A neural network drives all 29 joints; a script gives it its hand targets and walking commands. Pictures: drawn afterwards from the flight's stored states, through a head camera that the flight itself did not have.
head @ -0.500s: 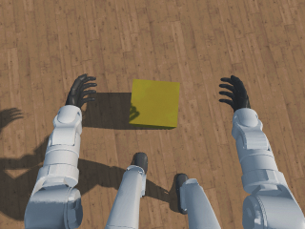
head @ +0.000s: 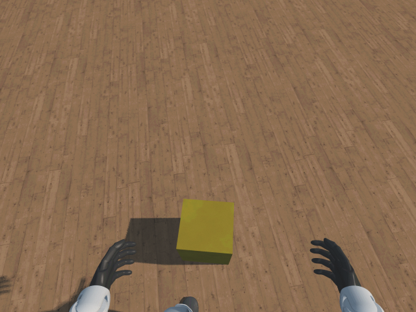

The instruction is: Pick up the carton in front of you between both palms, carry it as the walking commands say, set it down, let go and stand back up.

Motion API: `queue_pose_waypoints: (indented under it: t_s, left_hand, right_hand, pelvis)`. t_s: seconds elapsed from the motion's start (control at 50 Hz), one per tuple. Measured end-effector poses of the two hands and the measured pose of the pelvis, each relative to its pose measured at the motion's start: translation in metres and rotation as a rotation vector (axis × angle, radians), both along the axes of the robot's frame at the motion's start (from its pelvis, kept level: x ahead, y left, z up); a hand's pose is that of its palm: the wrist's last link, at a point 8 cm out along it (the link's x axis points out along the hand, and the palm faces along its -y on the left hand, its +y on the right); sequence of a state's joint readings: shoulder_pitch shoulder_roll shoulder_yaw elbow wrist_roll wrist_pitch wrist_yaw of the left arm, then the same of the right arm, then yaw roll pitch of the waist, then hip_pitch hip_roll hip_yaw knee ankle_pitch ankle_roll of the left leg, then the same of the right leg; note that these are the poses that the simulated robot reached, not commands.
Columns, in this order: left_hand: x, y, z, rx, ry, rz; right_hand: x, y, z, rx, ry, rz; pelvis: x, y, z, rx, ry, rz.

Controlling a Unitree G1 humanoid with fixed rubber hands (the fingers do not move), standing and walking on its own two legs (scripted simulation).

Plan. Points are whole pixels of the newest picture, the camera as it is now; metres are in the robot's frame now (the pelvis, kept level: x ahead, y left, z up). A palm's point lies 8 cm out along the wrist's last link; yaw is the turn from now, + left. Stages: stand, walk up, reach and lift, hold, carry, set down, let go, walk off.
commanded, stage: let go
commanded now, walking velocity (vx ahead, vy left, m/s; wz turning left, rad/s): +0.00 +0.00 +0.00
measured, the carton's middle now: (206, 233) +0.43 +0.05 -0.64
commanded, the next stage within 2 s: stand in 0.52 s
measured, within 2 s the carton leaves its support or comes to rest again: neither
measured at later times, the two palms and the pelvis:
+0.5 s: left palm (102, 282) +0.18 +0.23 -0.06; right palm (357, 294) +0.18 -0.24 -0.06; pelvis +0.02 +0.00 +0.01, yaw -1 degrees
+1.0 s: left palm (78, 310) +0.13 +0.28 -0.10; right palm out of the picture +0.14 -0.28 -0.09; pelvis +0.02 +0.00 +0.00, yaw -1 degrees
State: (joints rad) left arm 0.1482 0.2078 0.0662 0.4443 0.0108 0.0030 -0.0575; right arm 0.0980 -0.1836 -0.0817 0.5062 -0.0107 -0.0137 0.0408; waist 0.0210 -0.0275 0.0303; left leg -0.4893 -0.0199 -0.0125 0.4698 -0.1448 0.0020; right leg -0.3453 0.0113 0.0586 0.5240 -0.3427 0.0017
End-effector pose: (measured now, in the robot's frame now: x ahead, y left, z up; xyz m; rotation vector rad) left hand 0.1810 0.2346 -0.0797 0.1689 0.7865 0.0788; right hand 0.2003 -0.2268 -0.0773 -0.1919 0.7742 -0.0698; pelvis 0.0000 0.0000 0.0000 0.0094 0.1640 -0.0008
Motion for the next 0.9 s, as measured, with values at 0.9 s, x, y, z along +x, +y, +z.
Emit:
queue_pose_waypoints:
  t_s: [0.9]
  left_hand:
    - [-0.040,0.043,-0.017,0.136,0.139,0.066]
  right_hand:
    - [-0.053,-0.059,-0.004,-0.171,0.134,-0.130]
  pelvis:
    - [0.026,-0.001,-0.002,-0.008,-0.183,-0.011]
